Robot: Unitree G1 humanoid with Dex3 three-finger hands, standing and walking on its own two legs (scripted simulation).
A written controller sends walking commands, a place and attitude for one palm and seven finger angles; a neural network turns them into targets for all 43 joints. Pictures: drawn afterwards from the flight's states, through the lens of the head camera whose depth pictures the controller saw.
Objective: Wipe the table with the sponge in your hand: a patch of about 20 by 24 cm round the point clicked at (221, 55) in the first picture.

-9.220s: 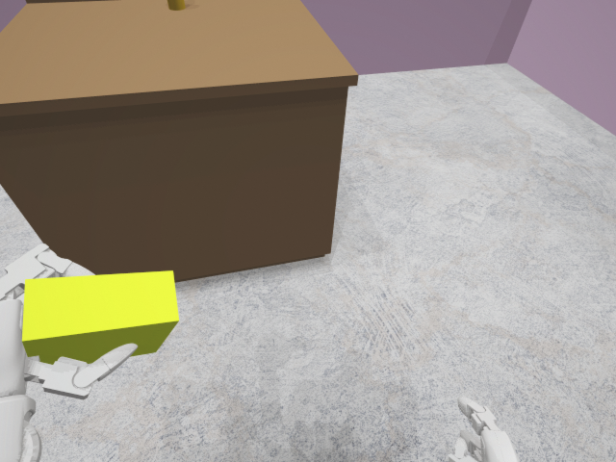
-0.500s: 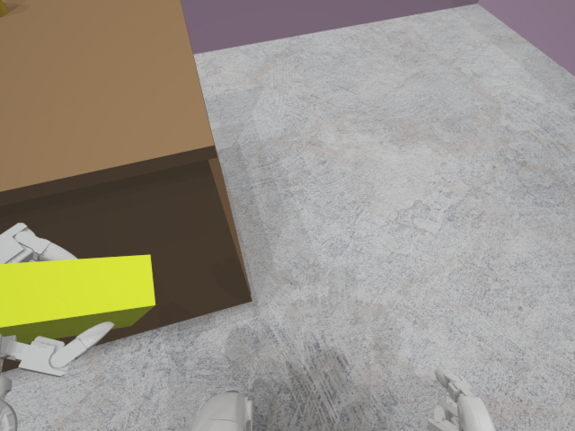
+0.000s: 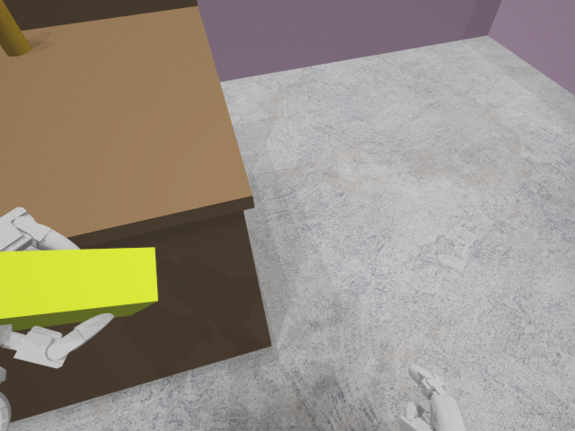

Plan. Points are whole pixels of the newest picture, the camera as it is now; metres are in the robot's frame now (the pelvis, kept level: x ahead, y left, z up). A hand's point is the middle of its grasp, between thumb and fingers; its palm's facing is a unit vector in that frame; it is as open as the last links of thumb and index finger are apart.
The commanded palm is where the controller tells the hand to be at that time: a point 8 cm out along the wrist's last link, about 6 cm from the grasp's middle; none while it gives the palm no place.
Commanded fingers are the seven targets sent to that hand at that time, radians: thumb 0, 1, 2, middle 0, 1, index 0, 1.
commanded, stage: come to a stop and stand still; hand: left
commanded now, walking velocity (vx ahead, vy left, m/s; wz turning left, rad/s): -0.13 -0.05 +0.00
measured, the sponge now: (100, 288) +0.22 +0.20 +0.16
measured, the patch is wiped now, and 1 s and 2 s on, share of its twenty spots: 0.00 0.00 0.00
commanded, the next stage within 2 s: look again from close up in 1.38 s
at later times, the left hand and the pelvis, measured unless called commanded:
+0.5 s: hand (37, 269) +0.23 +0.26 +0.18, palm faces +0.34 -0.84 -0.43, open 9.5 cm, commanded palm +0.18 +0.30 +0.19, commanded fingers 0.00 0.10 1.30 -1.20 -1.60 -1.20 -1.60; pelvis +0.01 +0.03 +0.01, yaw -2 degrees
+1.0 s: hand (29, 335) +0.17 +0.24 +0.17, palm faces +0.37 -0.83 -0.42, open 9.5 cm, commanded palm +0.12 +0.28 +0.19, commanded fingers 0.00 0.10 1.30 -1.20 -1.60 -1.20 -1.60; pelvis -0.04 +0.00 +0.01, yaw -1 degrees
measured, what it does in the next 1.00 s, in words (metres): steps on the spot: left foot, then right foot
